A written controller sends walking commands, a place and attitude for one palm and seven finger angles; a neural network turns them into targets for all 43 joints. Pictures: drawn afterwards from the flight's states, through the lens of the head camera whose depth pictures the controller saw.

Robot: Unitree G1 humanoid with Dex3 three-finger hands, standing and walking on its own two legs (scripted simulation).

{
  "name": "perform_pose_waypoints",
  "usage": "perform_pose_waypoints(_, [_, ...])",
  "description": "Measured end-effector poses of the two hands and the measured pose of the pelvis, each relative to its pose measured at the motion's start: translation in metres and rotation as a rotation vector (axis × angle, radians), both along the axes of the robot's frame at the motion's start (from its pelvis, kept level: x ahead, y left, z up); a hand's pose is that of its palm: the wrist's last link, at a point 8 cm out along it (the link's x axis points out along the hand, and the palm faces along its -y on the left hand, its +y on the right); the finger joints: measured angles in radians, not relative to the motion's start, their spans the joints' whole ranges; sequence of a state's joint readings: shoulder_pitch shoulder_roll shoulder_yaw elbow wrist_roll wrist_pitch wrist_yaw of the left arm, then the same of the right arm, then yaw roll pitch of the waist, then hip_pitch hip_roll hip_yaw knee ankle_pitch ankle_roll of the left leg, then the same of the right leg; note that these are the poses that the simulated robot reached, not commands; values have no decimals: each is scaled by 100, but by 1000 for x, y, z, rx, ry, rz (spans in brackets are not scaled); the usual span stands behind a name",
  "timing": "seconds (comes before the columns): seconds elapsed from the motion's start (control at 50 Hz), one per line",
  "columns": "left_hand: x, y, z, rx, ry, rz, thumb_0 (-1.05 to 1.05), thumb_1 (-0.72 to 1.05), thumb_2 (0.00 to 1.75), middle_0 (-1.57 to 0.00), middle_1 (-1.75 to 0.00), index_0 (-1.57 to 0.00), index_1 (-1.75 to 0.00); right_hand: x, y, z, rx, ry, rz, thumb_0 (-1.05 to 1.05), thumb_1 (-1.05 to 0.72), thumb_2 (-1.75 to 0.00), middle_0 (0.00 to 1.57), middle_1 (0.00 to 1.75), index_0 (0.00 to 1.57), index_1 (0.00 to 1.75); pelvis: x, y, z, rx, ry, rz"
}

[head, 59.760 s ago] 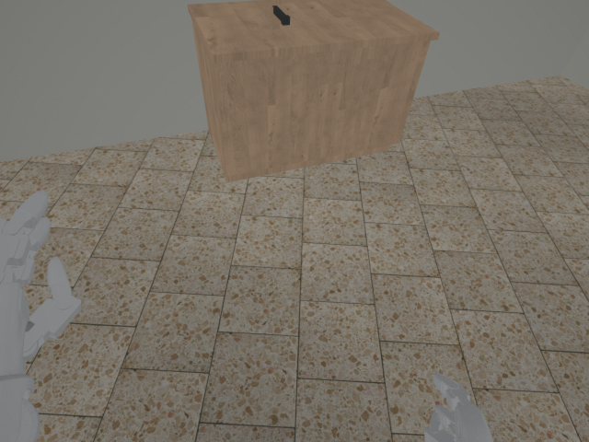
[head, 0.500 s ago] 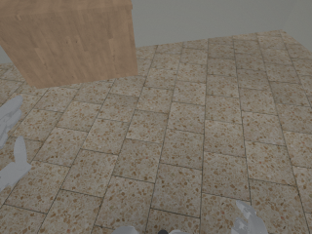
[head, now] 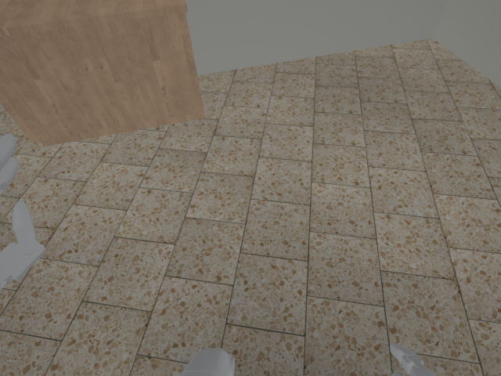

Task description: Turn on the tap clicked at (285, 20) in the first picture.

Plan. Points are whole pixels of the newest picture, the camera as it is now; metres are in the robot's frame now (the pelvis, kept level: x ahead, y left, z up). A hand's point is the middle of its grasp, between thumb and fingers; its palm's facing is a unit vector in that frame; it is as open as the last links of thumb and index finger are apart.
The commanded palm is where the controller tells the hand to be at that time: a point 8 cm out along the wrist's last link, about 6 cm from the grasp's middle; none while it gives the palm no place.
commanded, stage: come to a stop and stand still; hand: left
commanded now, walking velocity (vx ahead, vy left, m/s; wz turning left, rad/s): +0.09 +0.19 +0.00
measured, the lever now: out of the picture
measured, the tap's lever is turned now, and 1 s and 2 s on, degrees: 79 79 79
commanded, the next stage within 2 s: look again from close up in 0.16 s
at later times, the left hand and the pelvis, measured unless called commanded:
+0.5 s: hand out of the picture +0.21 +0.29 +0.19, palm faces +0.44 -0.84 -0.31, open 7.5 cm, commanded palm +0.16 +0.32 +0.20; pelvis +0.00 +0.04 +0.02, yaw +0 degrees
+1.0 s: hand (1, 213) +0.27 +0.31 +0.18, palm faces +0.39 -0.87 -0.30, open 7.5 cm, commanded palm +0.21 +0.35 +0.20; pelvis +0.04 +0.08 +0.01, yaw -3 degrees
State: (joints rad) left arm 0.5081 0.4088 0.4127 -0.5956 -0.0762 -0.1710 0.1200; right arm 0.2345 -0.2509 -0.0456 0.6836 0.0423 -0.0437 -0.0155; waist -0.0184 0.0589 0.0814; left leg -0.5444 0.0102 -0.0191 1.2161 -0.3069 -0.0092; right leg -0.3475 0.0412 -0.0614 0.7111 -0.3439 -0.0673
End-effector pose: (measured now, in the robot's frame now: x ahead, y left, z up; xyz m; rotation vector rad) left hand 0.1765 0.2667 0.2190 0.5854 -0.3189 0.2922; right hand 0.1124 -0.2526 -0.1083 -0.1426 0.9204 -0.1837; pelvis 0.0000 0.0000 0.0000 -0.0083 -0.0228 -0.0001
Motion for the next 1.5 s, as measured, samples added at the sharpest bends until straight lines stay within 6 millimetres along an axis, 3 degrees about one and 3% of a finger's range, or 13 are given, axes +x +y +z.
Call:
perform_pose_waypoints(0.18, [-3, 9, -5, -64, 26, 16, 1, 88, 90, -21, -30, -21, -31, 36, -6, 44, -90, -148, 45, 1, -91, -90, 19, 30, 19, 30, -1, 4, 14, 34, 21, 18])
perform_pose_waypoints(0.36, [-14, 31, -7, -109, 6, 48, 1, 88, 90, -21, -30, -21, -31, 70, 40, 65, -45, -288, 80, 1, -91, -90, 19, 30, 20, 30, -1, 22, 17, 6, -12, 11])
perform_pose_waypoints(0.48, [-11, 56, -15, -198, -27, 89, 1, 88, 90, -21, -30, -21, -31, 70, 74, 68, -32, -269, 124, 1, -91, -90, 20, 30, 20, 30, 1, 39, 20, -2, -20, 7])
perform_pose_waypoints(0.6, [-3, 67, -19, -226, -24, 72, 1, 89, 90, -20, -30, -20, -31, 62, 99, 67, -18, -243, 140, 1, -91, -90, 20, 30, 20, 30, 2, 53, 23, -9, -19, 2])
perform_pose_waypoints(0.7, [3, 72, -15, -213, -34, 43, 2, 89, 90, -20, -30, -20, -31, 55, 107, 65, -22, -218, 132, 1, -90, -90, 20, 30, 20, 30, 4, 61, 23, -13, -15, -7])
perform_pose_waypoints(0.82, [11, 80, -16, -189, -26, 46, 1, 89, 90, -20, -30, -20, -31, 53, 102, 59, -36, -204, 84, 1, -90, -90, 20, 30, 20, 30, 14, 68, 20, -15, -5, -18])
perform_pose_waypoints(0.92, [28, 83, -21, -191, -25, 52, 1, 89, 90, -20, -30, -20, -31, 58, 91, 49, -56, -181, 46, 1, -90, -90, 20, 30, 20, 30, 29, 71, 14, -23, 4, -31])
perform_pose_waypoints(1.04, [62, 81, -26, -204, -50, 4, 1, 89, 90, -20, -30, -20, -31, 70, 82, 43, -83, -158, 6, 1, -91, -90, 20, 30, 20, 30, 47, 77, 5, -11, 8, -65])
perform_pose_waypoints(1.16, [103, 61, -15, -128, -17, -71, 2, 89, 90, -20, -30, -20, -31, 80, 81, 41, -38, -192, -66, 1, -91, -90, 20, 30, 20, 30, 76, 75, 9, 4, -5, -106])
perform_pose_waypoints(1.24, [124, 51, -8, -46, -39, -107, 1, 89, 90, -21, -30, -20, -31, 92, 78, 23, -17, -150, -45, 1, -91, -90, 20, 30, 20, 30, 95, 66, -1, 2, -20, -54])
perform_pose_waypoints(1.3, [128, 55, -12, -62, -39, -83, 1, 88, 90, -21, -30, -21, -31, 105, 73, 11, -15, -89, -10, 1, -91, -90, 20, 30, 20, 30, 103, 66, -4, -11, -33, -47])
perform_pose_waypoints(1.4, [133, 70, -21, -87, 72, -23, 1, 88, 90, -21, -30, -21, -31, 127, 72, 22, -8, -51, -11, 1, -91, -90, 20, 30, 20, 30, 123, 71, 10, -1, -2, -74])
perform_pose_waypoints(1.5, [156, 77, -9, -120, 50, -34, 2, 88, 90, -21, -30, -21, -31, 156, 81, 43, -58, -62, 26, 1, -91, -90, 20, 30, 20, 30, 144, 83, 24, 45, 9, -78])
